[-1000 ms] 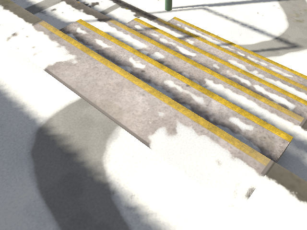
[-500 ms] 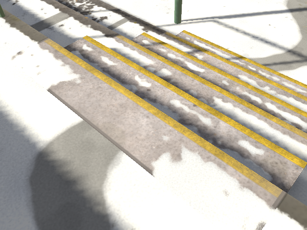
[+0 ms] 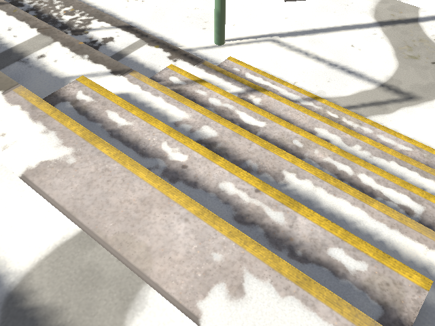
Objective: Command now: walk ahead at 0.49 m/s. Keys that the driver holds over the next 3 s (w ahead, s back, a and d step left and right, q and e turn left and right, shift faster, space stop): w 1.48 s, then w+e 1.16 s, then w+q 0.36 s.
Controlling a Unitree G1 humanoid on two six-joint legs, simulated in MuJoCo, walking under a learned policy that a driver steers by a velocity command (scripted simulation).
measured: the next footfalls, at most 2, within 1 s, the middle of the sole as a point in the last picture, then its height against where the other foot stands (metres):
right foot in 0.30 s outside the picture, level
left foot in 0.86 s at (208, 301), level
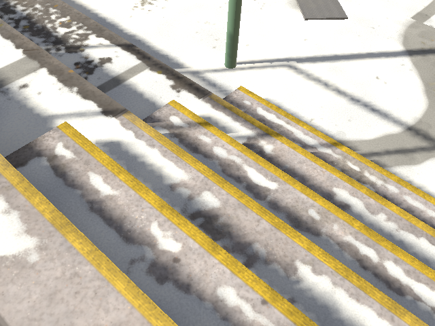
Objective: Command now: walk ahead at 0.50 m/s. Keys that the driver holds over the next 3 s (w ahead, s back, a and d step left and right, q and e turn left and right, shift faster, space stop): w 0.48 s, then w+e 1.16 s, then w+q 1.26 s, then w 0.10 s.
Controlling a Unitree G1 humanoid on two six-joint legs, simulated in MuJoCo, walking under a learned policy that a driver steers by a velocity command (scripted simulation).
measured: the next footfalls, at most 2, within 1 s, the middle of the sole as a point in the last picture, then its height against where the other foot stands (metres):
right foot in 0.62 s outside the picture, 0.15 m lower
left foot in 1.00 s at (223, 277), level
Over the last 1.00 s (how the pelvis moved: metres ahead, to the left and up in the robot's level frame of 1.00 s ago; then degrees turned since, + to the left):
0.52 -0.03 0.00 1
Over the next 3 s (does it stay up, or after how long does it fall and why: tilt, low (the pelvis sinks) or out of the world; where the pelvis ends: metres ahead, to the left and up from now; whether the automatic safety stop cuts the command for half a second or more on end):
stays up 1.51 -0.61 -0.61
